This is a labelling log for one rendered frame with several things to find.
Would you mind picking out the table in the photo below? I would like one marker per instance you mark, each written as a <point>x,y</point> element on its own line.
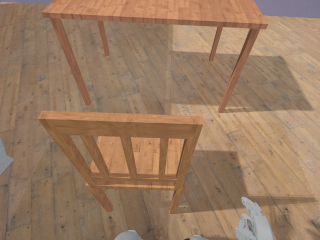
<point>210,13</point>

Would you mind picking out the chair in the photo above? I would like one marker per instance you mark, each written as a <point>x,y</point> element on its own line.
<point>133,151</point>

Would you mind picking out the left robot hand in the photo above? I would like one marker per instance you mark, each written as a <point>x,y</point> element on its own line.
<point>5,161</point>

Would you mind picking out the right robot hand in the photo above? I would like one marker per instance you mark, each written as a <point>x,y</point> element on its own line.
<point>259,226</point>

